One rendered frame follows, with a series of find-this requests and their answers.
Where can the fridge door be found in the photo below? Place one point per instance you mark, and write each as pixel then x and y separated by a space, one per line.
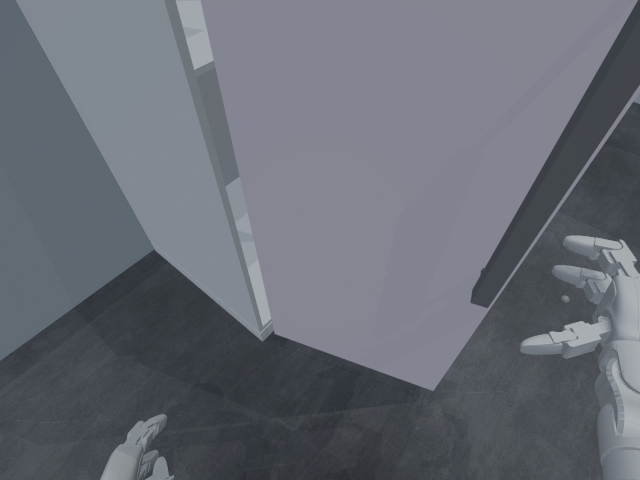
pixel 385 146

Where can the right robot hand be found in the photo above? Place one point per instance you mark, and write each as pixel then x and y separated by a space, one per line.
pixel 617 298

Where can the handle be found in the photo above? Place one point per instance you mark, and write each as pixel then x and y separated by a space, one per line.
pixel 610 90

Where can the left robot hand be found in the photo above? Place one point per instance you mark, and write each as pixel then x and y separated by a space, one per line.
pixel 128 462

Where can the right robot forearm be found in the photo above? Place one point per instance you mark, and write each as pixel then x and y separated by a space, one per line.
pixel 618 424

